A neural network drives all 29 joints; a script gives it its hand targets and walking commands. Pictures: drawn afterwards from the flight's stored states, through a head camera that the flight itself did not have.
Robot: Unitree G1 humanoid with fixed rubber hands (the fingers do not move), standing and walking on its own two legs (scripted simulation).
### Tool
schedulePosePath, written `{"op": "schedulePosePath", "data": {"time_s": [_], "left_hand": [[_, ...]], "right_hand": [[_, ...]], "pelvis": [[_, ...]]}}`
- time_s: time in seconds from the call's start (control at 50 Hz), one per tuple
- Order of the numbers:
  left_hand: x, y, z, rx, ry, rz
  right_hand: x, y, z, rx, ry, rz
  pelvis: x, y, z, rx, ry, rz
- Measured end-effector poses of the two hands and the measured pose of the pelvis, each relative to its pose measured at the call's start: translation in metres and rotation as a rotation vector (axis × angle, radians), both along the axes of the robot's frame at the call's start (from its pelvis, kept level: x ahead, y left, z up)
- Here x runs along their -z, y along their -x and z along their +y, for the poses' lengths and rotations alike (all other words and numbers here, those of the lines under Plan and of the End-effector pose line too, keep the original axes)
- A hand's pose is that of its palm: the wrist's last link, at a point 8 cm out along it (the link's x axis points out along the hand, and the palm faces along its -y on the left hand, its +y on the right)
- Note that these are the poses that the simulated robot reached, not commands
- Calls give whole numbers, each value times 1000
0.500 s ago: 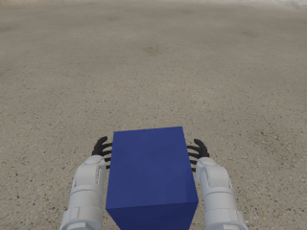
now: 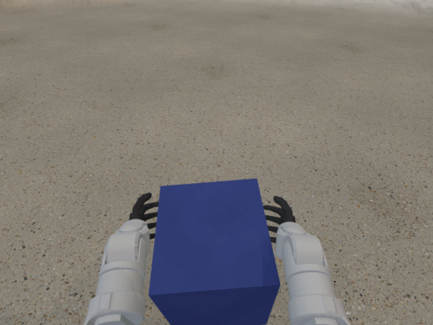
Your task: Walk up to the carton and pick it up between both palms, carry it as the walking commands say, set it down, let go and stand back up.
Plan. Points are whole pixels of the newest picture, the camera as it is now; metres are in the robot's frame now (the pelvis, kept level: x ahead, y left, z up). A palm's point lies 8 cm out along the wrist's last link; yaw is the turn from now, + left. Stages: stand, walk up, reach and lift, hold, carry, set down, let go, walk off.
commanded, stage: hold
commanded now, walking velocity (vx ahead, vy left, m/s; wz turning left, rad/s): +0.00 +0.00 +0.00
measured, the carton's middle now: (215, 257) +0.28 +0.00 -0.04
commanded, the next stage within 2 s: carry in 0.36 s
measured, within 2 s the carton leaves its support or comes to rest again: neither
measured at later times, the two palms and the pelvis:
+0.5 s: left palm (133, 223) +0.30 +0.16 +0.06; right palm (281, 225) +0.30 -0.12 +0.06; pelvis +0.00 +0.01 +0.00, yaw +0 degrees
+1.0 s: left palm (113, 165) +0.43 +0.23 +0.10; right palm (243, 159) +0.44 -0.06 +0.11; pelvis +0.17 +0.07 +0.00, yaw +2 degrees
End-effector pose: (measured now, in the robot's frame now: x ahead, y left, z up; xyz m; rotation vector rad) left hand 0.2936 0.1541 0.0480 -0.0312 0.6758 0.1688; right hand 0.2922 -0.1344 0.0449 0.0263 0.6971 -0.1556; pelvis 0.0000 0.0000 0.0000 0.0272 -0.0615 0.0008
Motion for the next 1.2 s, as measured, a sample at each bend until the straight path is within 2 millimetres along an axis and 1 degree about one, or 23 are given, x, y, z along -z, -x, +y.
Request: {"op": "schedulePosePath", "data": {"time_s": [0.36, 0.44, 0.5, 0.56, 0.62, 0.68, 0.74, 0.8, 0.86, 0.94, 1.02, 1.06, 1.12, 1.16, 1.2], "left_hand": [[0, 0, 0, 0, 0, 2], [-2, -1, 4, 5, -6, -1], [-8, -6, 11, 3, 0, -17], [-21, -13, 21, -2, 12, -57], [-33, -21, 32, -15, 27, -85], [-44, -30, 41, -36, 38, -67], [-52, -43, 43, -51, 52, -57], [-54, -59, 43, -48, 57, -59], [-53, -77, 51, -48, 56, -43], [-50, -110, 68, -51, 59, -34], [-48, -142, 80, -56, 55, 15], [-48, -161, 83, -60, 54, 30], [-49, -197, 83, -59, 54, 28], [-50, -225, 80, -54, 48, 11], [-48, -255, 78, -52, 41, -14]], "right_hand": [[0, 0, 0, 0, 0, 2], [-3, -1, 4, 4, 1, -3], [-11, -6, 11, 0, 14, -19], [-28, -15, 21, -2, 28, -59], [-46, -26, 33, -8, 42, -89], [-58, -39, 41, -27, 51, -72], [-65, -54, 43, -36, 54, -62], [-68, -69, 43, -27, 52, -67], [-67, -88, 50, -29, 51, -53], [-64, -121, 67, -30, 52, -45], [-62, -155, 80, -47, 63, 3], [-61, -175, 83, -52, 61, 20], [-60, -210, 82, -50, 57, 17], [-59, -236, 80, -44, 51, 0], [-55, -265, 77, -41, 43, -25]], "pelvis": [[0, 0, 0, 0, 0, 0], [1, -1, 4, 0, 6, 1], [2, -5, 11, -1, 15, 6], [4, -12, 23, -1, 31, 17], [3, -23, 32, 0, 45, 30], [-3, -37, 36, -1, 49, 55], [-5, -53, 35, 0, 47, 94], [-2, -73, 37, -24, 55, 110], [0, -99, 46, -39, 63, 129], [5, -139, 62, -40, 58, 143], [-3, -181, 72, -36, 66, 142], [-6, -203, 74, -34, 67, 146], [-6, -239, 75, -31, 64, 136], [-2, -267, 74, -30, 62, 125], [6, -295, 72, -31, 58, 126]]}}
